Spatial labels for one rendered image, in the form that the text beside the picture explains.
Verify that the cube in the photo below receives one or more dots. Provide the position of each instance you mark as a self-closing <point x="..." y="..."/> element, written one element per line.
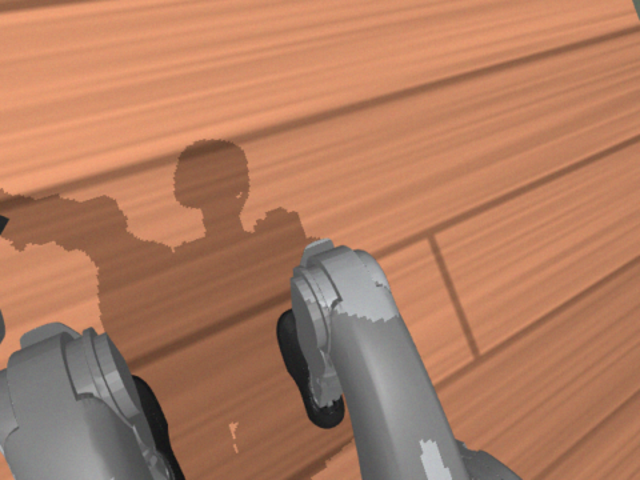
<point x="3" y="222"/>

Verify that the right robot foot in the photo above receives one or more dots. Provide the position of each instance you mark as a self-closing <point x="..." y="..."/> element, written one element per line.
<point x="297" y="367"/>

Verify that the right robot hand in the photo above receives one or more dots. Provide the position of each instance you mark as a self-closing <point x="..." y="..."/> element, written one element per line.
<point x="483" y="466"/>

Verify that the left robot foot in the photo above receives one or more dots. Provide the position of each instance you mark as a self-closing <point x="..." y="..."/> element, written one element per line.
<point x="158" y="426"/>

